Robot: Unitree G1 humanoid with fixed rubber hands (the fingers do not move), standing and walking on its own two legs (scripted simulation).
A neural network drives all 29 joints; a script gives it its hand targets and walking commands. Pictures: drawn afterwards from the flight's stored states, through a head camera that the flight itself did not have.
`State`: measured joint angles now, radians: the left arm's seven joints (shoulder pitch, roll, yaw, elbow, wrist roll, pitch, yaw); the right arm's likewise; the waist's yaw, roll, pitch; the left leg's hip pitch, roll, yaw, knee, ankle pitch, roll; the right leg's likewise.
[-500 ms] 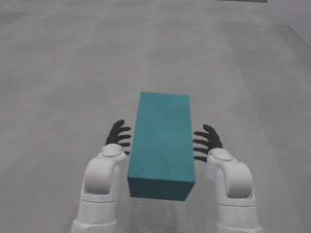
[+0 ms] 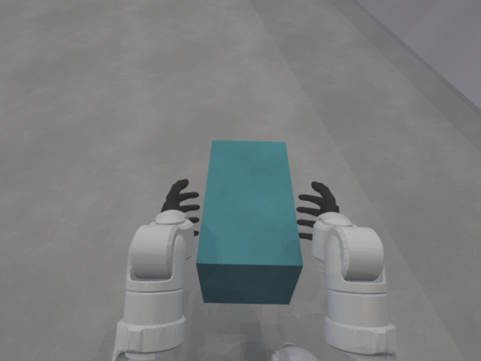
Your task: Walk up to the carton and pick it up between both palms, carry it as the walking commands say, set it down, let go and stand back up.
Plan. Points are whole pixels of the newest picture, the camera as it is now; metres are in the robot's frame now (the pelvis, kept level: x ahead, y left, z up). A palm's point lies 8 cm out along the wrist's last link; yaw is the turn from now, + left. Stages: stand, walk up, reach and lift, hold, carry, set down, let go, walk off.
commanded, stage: carry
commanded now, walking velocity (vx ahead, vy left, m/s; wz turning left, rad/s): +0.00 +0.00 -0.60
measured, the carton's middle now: (247, 216) +0.39 +0.01 -0.03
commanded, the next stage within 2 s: none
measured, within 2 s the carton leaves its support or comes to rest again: neither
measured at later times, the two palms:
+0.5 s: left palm (268, 235) +0.30 -0.02 +0.06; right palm (434, 297) +0.21 -0.24 +0.08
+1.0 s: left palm (335, 295) +0.21 -0.11 +0.08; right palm out of the picture +0.07 -0.29 +0.07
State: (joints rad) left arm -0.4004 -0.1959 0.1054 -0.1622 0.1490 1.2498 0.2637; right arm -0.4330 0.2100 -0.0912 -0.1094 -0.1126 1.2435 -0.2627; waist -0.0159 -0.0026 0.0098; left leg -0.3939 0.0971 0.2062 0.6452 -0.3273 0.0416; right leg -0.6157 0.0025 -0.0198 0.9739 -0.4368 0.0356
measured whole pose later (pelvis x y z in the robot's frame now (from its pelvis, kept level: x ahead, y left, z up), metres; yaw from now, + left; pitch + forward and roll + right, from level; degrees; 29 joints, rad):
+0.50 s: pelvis -0.04 -0.01 -0.01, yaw -17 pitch +4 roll -1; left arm -0.43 -0.21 0.07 -0.16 0.16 1.23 0.26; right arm -0.41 0.20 -0.11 -0.21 -0.07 1.24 -0.32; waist -0.08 -0.04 0.05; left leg -0.46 0.07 0.10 0.71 -0.36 -0.09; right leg -0.47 0.04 0.08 0.65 -0.26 0.02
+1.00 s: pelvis -0.10 -0.02 +0.00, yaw -34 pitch +3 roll +1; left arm -0.44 -0.21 0.06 -0.01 0.09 1.28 0.37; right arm -0.37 0.19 -0.13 -0.06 -0.15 1.24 -0.22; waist -0.01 -0.01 -0.03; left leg -0.52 0.10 0.12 0.98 -0.50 -0.08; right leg -0.39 -0.01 0.00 0.60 -0.26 0.00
